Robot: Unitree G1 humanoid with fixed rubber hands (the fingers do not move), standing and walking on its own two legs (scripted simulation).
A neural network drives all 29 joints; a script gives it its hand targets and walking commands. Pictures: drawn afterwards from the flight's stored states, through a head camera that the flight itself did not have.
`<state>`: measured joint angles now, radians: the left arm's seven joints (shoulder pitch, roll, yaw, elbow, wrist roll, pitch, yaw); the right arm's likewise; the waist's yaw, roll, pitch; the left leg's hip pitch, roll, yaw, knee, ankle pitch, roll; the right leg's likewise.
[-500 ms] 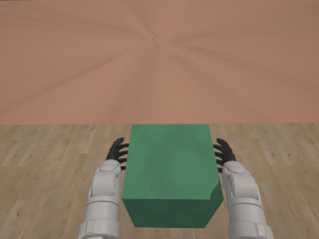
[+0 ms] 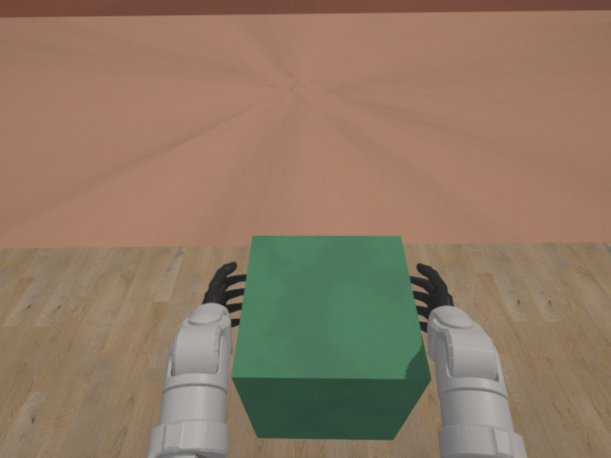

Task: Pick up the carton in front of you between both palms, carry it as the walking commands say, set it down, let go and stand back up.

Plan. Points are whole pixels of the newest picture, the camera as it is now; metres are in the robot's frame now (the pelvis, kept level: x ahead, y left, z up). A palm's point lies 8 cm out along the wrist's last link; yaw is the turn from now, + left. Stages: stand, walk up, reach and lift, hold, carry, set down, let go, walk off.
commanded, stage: hold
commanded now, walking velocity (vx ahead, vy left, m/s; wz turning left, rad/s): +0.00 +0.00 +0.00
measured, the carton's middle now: (325, 342) +0.29 +0.00 -0.02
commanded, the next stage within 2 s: carry in 0.28 s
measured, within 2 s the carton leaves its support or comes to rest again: neither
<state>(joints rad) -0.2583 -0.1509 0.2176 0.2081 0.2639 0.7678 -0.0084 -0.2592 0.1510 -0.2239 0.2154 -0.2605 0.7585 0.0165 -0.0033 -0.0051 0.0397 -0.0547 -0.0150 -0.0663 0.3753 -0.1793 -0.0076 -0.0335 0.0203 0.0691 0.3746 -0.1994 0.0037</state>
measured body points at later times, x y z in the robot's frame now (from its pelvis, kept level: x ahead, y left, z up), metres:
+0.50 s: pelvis +0.03 -0.01 -0.01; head -0.01 -0.01 +0.44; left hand +0.34 +0.13 +0.07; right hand +0.33 -0.17 +0.06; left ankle +0.03 +0.13 -0.74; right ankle +0.02 -0.13 -0.74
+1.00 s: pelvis +0.28 -0.03 -0.01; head +0.26 -0.03 +0.44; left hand +0.55 +0.10 +0.09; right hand +0.52 -0.21 +0.08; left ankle +0.14 +0.09 -0.74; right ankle +0.38 -0.14 -0.73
